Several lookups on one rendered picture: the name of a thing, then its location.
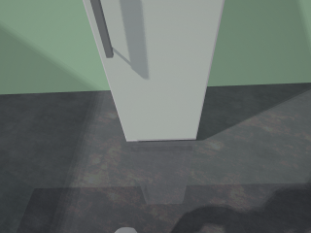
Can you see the fridge door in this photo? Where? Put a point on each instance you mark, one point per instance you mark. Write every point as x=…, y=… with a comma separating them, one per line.
x=162, y=54

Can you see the handle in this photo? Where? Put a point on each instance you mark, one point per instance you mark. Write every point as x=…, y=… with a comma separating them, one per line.
x=102, y=27

